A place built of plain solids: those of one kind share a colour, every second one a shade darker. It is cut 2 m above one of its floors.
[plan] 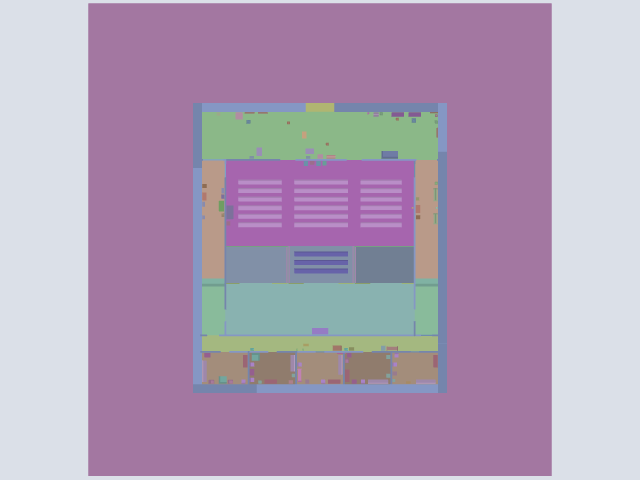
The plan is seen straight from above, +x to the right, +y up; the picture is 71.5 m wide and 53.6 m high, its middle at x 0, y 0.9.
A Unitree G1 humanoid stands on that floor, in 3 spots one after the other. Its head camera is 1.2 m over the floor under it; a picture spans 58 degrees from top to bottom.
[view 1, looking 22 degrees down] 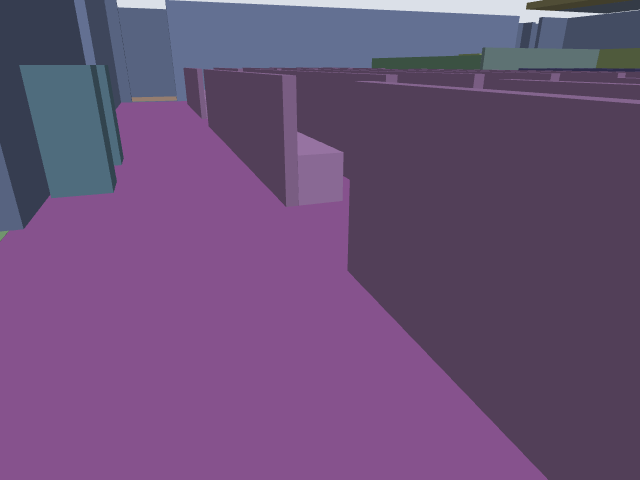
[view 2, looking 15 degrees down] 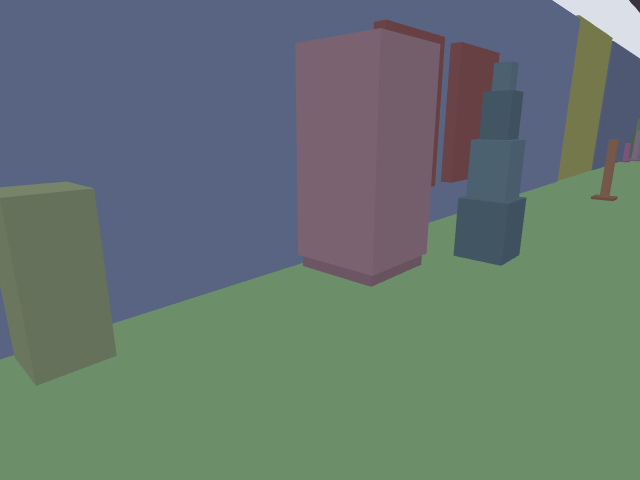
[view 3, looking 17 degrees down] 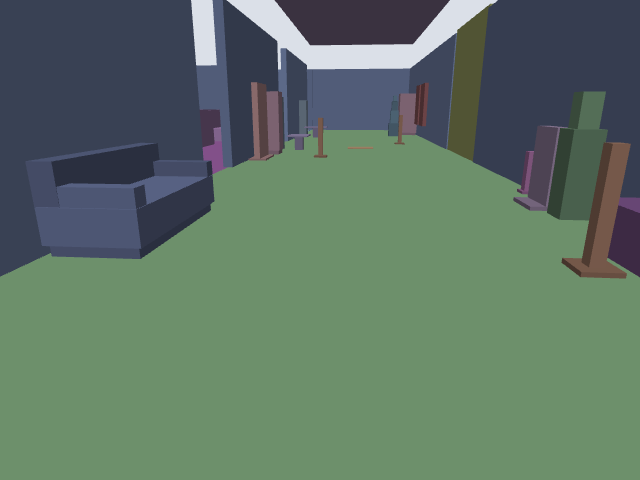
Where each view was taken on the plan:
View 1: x -6.53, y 8.64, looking -20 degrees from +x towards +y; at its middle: floor_parterre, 3.20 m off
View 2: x -11.93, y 12.57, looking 43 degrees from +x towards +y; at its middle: machine_foyer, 3.54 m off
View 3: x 11.93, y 12.57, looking -175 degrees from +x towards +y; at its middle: floor_foyer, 4.10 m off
